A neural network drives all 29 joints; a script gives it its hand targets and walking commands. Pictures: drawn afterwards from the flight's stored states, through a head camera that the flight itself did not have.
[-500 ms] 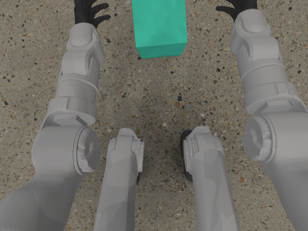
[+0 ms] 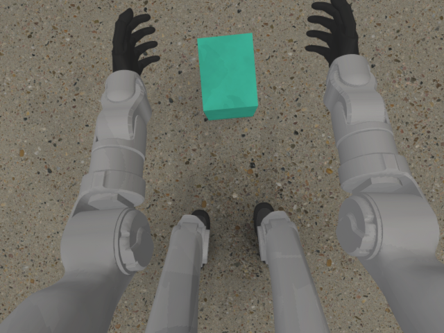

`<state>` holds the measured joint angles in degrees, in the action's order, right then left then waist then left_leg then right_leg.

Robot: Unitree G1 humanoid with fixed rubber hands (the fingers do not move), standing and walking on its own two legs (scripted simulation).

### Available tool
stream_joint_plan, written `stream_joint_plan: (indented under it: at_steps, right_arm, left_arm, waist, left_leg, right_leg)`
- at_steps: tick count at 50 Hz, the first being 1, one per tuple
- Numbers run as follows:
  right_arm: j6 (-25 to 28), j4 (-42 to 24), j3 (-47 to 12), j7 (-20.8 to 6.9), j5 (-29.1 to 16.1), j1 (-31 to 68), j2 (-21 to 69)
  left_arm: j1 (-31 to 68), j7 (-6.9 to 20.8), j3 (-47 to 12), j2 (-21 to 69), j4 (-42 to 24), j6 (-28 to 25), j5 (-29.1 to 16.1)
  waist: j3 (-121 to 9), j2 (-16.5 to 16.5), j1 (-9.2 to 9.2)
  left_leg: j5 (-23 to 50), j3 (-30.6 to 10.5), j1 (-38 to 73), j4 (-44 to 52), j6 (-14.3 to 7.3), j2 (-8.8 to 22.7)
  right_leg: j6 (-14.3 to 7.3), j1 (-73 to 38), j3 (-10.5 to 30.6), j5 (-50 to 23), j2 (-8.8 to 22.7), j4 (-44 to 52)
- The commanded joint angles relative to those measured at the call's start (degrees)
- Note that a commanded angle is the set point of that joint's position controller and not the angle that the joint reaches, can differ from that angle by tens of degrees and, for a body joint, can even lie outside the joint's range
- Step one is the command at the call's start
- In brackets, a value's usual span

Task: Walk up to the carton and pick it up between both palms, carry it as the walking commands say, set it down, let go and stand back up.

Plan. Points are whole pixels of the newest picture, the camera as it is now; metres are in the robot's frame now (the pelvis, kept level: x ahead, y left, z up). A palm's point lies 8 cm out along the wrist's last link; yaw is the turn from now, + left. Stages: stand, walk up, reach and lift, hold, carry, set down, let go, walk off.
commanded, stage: set down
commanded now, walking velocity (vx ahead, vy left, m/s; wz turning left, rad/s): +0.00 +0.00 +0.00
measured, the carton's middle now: (228, 81) +0.61 +0.00 -0.52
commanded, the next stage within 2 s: let go in 0.30 s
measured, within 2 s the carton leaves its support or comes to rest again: neither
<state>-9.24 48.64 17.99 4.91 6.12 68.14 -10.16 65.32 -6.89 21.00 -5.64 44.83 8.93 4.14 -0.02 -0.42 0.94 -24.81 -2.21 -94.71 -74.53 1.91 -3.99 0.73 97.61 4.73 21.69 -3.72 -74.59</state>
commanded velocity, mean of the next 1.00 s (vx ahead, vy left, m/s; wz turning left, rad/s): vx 0.00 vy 0.00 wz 0.00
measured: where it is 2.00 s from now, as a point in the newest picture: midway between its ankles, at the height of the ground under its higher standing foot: (232, 246)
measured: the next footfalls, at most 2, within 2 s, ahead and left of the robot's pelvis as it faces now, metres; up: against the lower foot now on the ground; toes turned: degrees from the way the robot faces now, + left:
none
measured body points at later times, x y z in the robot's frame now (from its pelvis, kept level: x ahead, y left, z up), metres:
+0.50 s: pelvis +0.03 +0.01 +0.08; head +0.34 -0.01 +0.41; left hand +0.50 +0.16 -0.06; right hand +0.51 -0.17 -0.06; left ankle +0.06 +0.13 -0.58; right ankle +0.08 -0.11 -0.58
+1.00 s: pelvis +0.07 +0.01 +0.15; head +0.20 +0.00 +0.58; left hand +0.32 +0.22 +0.06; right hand +0.31 -0.22 +0.05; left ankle +0.06 +0.13 -0.58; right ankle +0.08 -0.11 -0.58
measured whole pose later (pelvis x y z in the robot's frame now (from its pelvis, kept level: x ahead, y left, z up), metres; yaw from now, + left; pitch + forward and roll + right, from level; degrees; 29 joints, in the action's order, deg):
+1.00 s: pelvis +0.07 +0.01 +0.15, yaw -2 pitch +15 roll +0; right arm -0.1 31.6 5.5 -1.9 1.5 2.4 -10.8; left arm 1.8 1.9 5.5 -8.5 30.5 0.1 1.6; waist 0.7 1.0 0.4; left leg -15.5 -4.4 -32.0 -32.2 -0.1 -2.2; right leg 0.4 33.4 4.6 12.4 -2.3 -30.4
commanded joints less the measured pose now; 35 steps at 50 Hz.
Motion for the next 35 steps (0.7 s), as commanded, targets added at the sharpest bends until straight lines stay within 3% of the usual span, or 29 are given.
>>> stream_joint_plan:
  at_steps: [1, 11, 15, 21, 26, 30, 35]
  right_arm:
    - [1.2, -6.7, 0.6, -0.4, 1.1, 13.4, -3.4]
    - [2.9, -3.0, 3.4, -2.5, 5.4, 9.9, -1.4]
    - [3.3, -3.6, 4.6, -2.5, 7.0, 8.5, -0.9]
    - [3.4, -9.1, 3.3, -0.8, 7.6, 0.6, 1.0]
    - [3.4, -16.5, -0.9, -0.1, 7.7, -14.9, 2.7]
    - [4.6, -20.1, -3.4, -0.7, 5.5, -25.2, 2.6]
    - [6.7, -19.8, -5.3, -2.5, 2.6, -37.7, 0.7]
  left_arm:
    - [12.3, 0.5, 0.4, -3.7, -6.6, -1.2, 1.0]
    - [8.4, 2.1, 3.1, -0.2, -3.3, -2.9, 6.1]
    - [7.0, 2.2, 2.8, 0.5, -4.7, -3.4, 8.2]
    - [-1.3, 2.1, 0.0, -0.4, -9.3, -3.8, 9.3]
    - [-15.6, 3.0, -4.0, -0.3, -15.9, -4.0, 8.0]
    - [-25.5, 4.5, -6.8, -0.5, -18.2, -5.1, 5.8]
    - [-37.9, 6.2, -9.9, -1.9, -17.2, -6.7, 2.7]
  waist:
    - [-58.8, -2.7, 0.82]
    - [-48.4, -3.4, 1.44]
    - [-50.7, -3.4, 1.78]
    - [-62.9, -3.2, 2.12]
    - [-64.9, -1.6, 1.28]
    - [-57.9, -1.0, 0.45]
    - [-46.6, 0.9, -0.22]
  left_leg:
    - [19.7, 6.4, 26.8, 10.3, 1.3, -2.8]
    - [20.9, 5.4, 31.0, 20.7, 1.6, -1.4]
    - [23.2, 4.9, 34.1, 21.9, 1.6, -1.3]
    - [31.6, 4.4, 41.7, 22.3, 1.0, -1.9]
    - [41.2, 3.1, 49.8, 24.6, 0.9, -1.8]
    - [43.8, 0.7, 56.1, 28.4, 0.6, -0.9]
    - [40.6, -0.3, 61.8, 33.2, 1.2, 0.9]
  right_leg:
    - [1.7, -44.6, -4.7, -21.2, -2.1, 9.3]
    - [2.0, -47.5, -4.0, -22.2, -1.2, 20.0]
    - [2.1, -50.9, -3.8, -24.8, -1.4, 21.3]
    - [2.3, -63.1, -2.9, -37.2, -1.4, 21.4]
    - [2.1, -69.6, -3.1, -47.0, -1.4, 23.2]
    - [1.3, -67.1, -2.9, -45.2, -0.7, 27.7]
    - [0.1, -64.8, -3.4, -35.8, -0.2, 33.7]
